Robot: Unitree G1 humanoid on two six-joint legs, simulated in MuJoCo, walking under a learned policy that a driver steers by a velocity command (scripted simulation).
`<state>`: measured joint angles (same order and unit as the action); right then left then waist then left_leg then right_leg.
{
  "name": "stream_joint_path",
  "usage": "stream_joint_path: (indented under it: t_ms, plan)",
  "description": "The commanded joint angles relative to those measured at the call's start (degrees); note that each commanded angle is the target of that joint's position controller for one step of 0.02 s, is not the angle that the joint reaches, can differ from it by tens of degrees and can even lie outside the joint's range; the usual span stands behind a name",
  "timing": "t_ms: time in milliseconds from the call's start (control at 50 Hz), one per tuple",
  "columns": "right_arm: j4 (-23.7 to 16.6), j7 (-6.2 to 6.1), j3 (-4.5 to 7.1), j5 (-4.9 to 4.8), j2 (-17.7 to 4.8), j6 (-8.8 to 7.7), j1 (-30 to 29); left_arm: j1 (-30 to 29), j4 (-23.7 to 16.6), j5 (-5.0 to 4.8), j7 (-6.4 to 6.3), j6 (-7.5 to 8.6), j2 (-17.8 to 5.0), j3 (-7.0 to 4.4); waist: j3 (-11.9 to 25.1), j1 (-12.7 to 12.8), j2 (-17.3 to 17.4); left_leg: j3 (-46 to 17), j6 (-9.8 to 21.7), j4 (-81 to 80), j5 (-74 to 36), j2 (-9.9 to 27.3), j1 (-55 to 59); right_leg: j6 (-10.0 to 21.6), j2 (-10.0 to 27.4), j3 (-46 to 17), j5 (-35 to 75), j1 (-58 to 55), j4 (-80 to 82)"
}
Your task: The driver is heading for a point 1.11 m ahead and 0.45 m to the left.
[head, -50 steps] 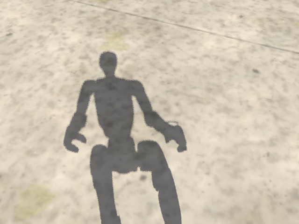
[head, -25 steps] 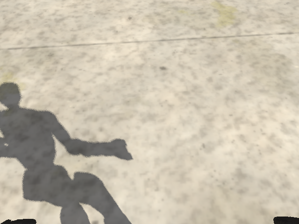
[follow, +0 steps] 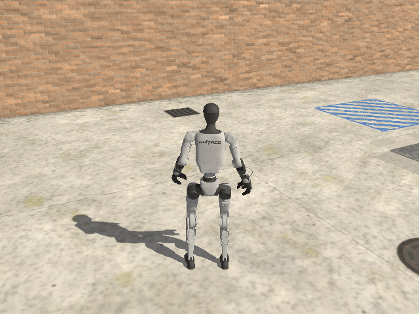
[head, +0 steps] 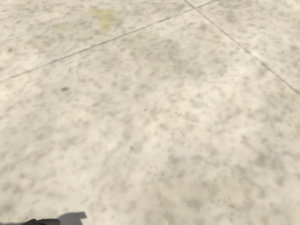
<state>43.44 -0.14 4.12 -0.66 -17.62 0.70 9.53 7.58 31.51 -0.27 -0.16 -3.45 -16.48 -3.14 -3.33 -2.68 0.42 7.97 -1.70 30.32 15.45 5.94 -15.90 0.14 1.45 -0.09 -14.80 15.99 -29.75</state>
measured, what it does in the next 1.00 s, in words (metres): steps on the spot, turning left: left foot, then right foot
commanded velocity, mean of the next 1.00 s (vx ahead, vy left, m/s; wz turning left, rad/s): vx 0.00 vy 0.00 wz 0.62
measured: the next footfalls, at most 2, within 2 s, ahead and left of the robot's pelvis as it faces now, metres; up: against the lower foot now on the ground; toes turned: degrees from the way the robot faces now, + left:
left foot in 0.44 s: +0.01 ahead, +0.13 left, +0.00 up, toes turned +29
right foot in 0.94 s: +0.18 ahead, -0.02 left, +0.00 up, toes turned +47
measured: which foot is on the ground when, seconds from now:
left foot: up 0.00-0.42, down 0.44-1.00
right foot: down 0.00-0.44, up 0.46-0.92, down 0.94-1.00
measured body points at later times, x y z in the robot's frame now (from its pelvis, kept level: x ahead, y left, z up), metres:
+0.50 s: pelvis +0.00 +0.02 -0.01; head +0.04 +0.07 +0.43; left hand +0.07 +0.35 -0.12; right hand +0.24 -0.20 -0.09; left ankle -0.02 +0.11 -0.73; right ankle -0.01 -0.13 -0.69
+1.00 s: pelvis +0.06 +0.03 +0.00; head +0.08 +0.04 +0.45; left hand -0.02 +0.33 -0.09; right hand +0.38 -0.03 -0.07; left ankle -0.02 +0.11 -0.73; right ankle +0.16 -0.05 -0.73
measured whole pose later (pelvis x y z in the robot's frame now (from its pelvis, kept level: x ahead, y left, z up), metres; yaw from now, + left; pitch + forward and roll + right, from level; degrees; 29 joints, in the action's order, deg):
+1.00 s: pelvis +0.06 +0.03 +0.00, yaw +42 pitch +1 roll -1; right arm 32.9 -1.4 2.7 1.3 -16.6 2.3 5.8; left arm 9.1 42.3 1.6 0.7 1.7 -16.2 -4.0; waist -1.3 0.9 2.1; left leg -14.3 0.4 34.3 19.3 -6.6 -16.0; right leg 0.8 -3.7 -4.6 -13.3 17.0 -29.1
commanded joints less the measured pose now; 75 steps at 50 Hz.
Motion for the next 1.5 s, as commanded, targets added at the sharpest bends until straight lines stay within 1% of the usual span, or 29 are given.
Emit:
stream_joint_path:
  t_ms: [20,40,100,200,280,400,420,440,460,480,500,540,600,780,920,940,960,980,1020,1080,1200,1240,1260,1280,1300,1320,1380,1440,1500]
  plan:
    - [-3.39,1.37,-1.63,1.44,0.35,-1.71,1.20,3.65,-1.50,3.07,-0.83,1.27,-7.62,-1.27,14.02,1.44,-15.75,-5.51,-1.20,9.96,18.91,0.26,-10.87,13.37,20.65,-17.38,31.75,-16.09,8.13]
    - [-3.12,0.87,-0.35,0.23,-5.18,-1.17,-1.17,1.36,-2.08,3.56,-0.34,2.28,-5.36,-0.98,11.69,3.74,-11.30,-8.05,-2.25,14.39,18.45,0.51,-8.70,14.75,17.83,-14.23,25.87,-11.57,9.48]
    - [-1.82,-0.71,2.49,-0.88,-9.85,0.84,0.87,-0.39,0.11,1.82,-1.34,3.20,-9.84,-2.83,5.77,3.69,-12.26,-9.16,-3.43,31.88,15.82,-2.05,-16.91,13.08,16.30,-8.65,25.75,-9.26,10.16]
    - [-3.65,-1.50,2.18,-1.04,-5.04,2.63,1.33,-3.22,0.93,1.90,-3.05,3.08,-4.32,-1.61,4.44,2.78,-8.36,-8.28,-5.28,34.37,7.16,-0.94,-20.74,12.14,16.13,-0.72,21.27,-10.03,11.73]
    - [-7.65,0.50,0.99,-0.49,-2.39,2.64,-0.71,-3.19,2.01,1.64,-2.98,2.72,-6.70,-2.95,6.41,3.83,-7.45,-5.78,-4.16,22.81,6.54,0.41,-15.93,12.78,18.22,2.37,22.91,-11.85,10.44]
    - [-10.67,2.05,2.40,-0.90,-4.33,4.21,2.50,-4.70,3.36,-1.10,-0.91,3.26,-9.09,-4.52,7.36,1.16,-7.85,-0.97,1.52,8.02,3.40,-2.05,-5.56,7.98,20.19,7.22,25.38,-10.77,3.16]
    - [-10.25,1.65,3.02,-0.87,-4.96,4.21,4.90,-3.73,4.37,-1.55,-0.63,3.19,-8.29,-4.52,7.83,-0.17,-6.01,-0.77,3.29,2.22,-1.83,-3.83,0.01,5.19,18.26,9.79,22.82,-8.13,-2.03]
    - [-9.43,0.51,4.80,-0.62,-9.23,3.81,9.32,-0.68,5.59,-1.05,-0.18,3.28,-6.65,-4.32,9.06,-1.38,2.54,-6.97,6.71,-3.84,-18.56,-3.18,9.75,0.95,12.99,13.34,15.41,-1.06,-14.00]
    - [-10.46,-0.62,6.89,-0.14,-18.22,3.13,11.45,-4.28,1.69,1.99,-0.31,3.66,-2.76,-2.98,8.40,-0.69,21.54,-31.52,16.38,-4.93,-46.33,11.21,21.80,-5.38,2.92,14.48,-20.90,21.60,-34.06]
    - [-11.87,0.35,6.07,2.10,-17.28,1.06,11.81,-8.96,-0.02,1.96,-0.77,3.93,-4.12,-2.92,16.41,-3.36,16.14,-42.67,25.54,-8.66,-40.08,16.91,21.02,-5.83,-1.74,-0.39,-28.23,26.16,-44.26]
    - [-11.78,0.78,5.34,1.74,-15.12,-0.37,9.65,-10.57,0.06,0.58,-0.98,4.01,-6.20,-3.43,14.34,-2.91,8.99,-37.66,23.98,-10.11,-32.91,15.16,20.24,-4.60,-0.50,-3.79,-24.35,28.16,-46.27]
    - [-12.04,-0.39,4.29,-0.81,-11.58,-0.71,3.75,-9.54,1.18,0.72,-1.88,4.41,-6.62,-3.71,8.83,0.85,3.23,-31.37,17.84,-10.14,-23.94,9.69,15.79,-2.89,1.06,-5.63,-13.71,29.14,-40.72]
    - [-14.13,-1.93,3.49,-0.39,-10.25,0.41,-0.85,-6.04,2.89,1.15,-1.69,4.39,-6.35,-3.87,9.67,3.64,4.10,-27.45,15.39,-10.04,-26.22,5.41,10.20,-3.71,-1.22,-5.30,-5.40,22.33,-35.79]
    - [-15.41,-2.35,4.08,-0.33,-11.78,1.71,-1.35,-6.51,4.29,0.27,-1.01,4.88,-5.49,-3.11,8.87,2.20,8.40,-34.46,13.09,-7.54,-12.45,1.26,6.17,-5.39,-5.32,-7.51,-1.62,15.63,-14.78]
    - [-15.52,-1.40,1.26,-0.03,-7.15,2.01,-3.81,-1.46,5.79,0.59,0.85,6.53,-5.59,-2.64,10.93,3.19,9.04,-35.01,10.60,-0.51,-21.37,0.01,5.09,-1.37,-2.00,-4.59,8.23,-1.12,4.56]
    - [-14.45,-1.39,-0.06,0.98,-3.40,1.56,-0.93,-2.37,5.32,1.72,1.04,6.68,-5.41,-2.05,11.39,1.97,4.90,-32.19,7.42,0.92,-12.05,-2.99,3.28,0.36,2.50,-10.40,17.35,-6.56,8.97]
    - [-13.03,-1.31,-0.84,2.79,-1.12,1.03,5.11,-5.49,4.27,2.67,0.93,6.67,-6.88,-1.53,10.80,-3.30,-6.73,-25.33,4.04,5.98,5.73,-9.02,2.29,4.28,9.71,-19.55,28.75,-7.30,9.83]
    - [-12.82,-1.25,-0.26,3.13,-3.11,0.76,5.81,-8.12,4.93,3.03,1.00,6.55,-3.96,-0.29,7.54,-5.58,-12.19,-21.17,0.59,3.92,10.61,-8.98,3.19,12.04,12.96,-25.15,23.95,-0.57,10.87]
    - [-12.05,-1.39,0.66,2.90,-6.19,0.24,0.16,-6.60,4.83,0.99,1.32,6.05,-4.85,-0.75,5.89,-1.19,-8.94,-18.83,0.17,-0.96,2.61,-8.27,6.73,8.45,6.64,-21.77,11.11,1.27,11.03]
    - [-13.02,-1.57,1.14,1.96,-5.70,0.18,-2.34,-3.65,4.15,-0.92,0.57,5.35,-12.41,-2.97,4.32,0.37,-9.02,-14.83,1.01,0.79,2.50,-9.60,3.87,7.59,5.37,-24.98,7.87,0.35,9.75]
    - [-10.79,-1.35,2.03,1.08,-3.94,-1.63,1.71,-3.13,0.86,-1.89,-0.80,3.07,-9.79,-3.69,10.01,1.20,-6.60,-14.20,2.26,-0.80,-1.91,-8.06,5.08,8.78,3.57,-27.71,20.76,-1.35,1.82]
    - [-10.30,-1.25,3.08,1.72,-6.38,-1.42,1.58,-2.81,-0.21,-2.43,-0.72,2.46,-8.44,-3.44,9.09,2.20,5.02,-21.57,7.36,-5.93,-18.84,0.65,12.72,3.31,-3.92,-17.61,8.29,9.88,-7.60]
    - [-10.14,-1.44,3.53,2.39,-7.53,-1.32,2.02,-1.02,-0.12,-1.98,-0.41,2.44,-7.73,-3.28,8.34,2.36,12.04,-29.40,13.09,-8.31,-31.03,10.21,17.48,0.17,-7.77,-10.82,-7.32,18.19,-15.52]
    - [-11.13,-1.99,3.10,2.37,-6.27,-1.44,0.70,0.14,0.34,-1.35,0.01,2.40,-9.26,-4.08,8.48,2.50,11.60,-32.56,17.91,-8.17,-39.35,17.55,17.67,-2.09,-5.44,-8.00,-21.17,22.21,-29.29]
    - [-11.84,-2.51,2.54,1.90,-5.11,-1.41,-0.19,0.53,0.65,-1.34,0.39,2.11,-10.55,-4.74,7.82,2.95,5.84,-29.70,18.25,-7.73,-40.78,18.04,15.73,-3.42,-2.48,-7.32,-20.60,22.92,-36.68]
    - [-12.01,-2.90,2.36,1.43,-4.75,-1.29,-2.28,0.74,0.93,-1.76,0.57,1.50,-9.67,-4.64,6.31,3.96,3.01,-24.70,16.22,-7.32,-38.51,15.33,14.15,-4.48,-0.50,-6.37,-17.33,23.02,-38.45]
    - [-10.62,-3.36,3.16,1.23,-7.50,-0.68,-0.75,-3.03,-0.94,-2.02,1.52,0.92,-5.49,-2.77,3.63,1.15,5.61,-14.45,13.65,-8.55,-37.11,9.79,15.25,-6.24,1.78,-1.42,-8.75,24.74,-32.15]
    - [-9.00,-2.45,3.83,0.63,-9.63,-1.19,4.94,-7.31,-3.71,-2.22,2.85,1.01,-5.31,-1.77,5.69,-2.87,6.40,-13.54,13.42,-15.99,-3.45,11.39,16.50,-4.64,3.90,1.04,-6.64,22.25,-24.97]
    - [-8.23,-1.25,4.38,-0.01,-11.76,-2.84,5.44,-9.20,-5.15,-1.96,3.30,1.91,-6.36,-1.65,2.56,-3.11,6.59,-12.47,11.88,-20.02,10.05,13.10,16.63,-1.90,4.40,2.64,-8.26,21.74,-19.47]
